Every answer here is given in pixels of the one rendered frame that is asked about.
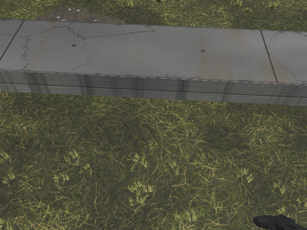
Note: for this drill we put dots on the right robot hand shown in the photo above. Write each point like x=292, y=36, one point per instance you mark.
x=280, y=222

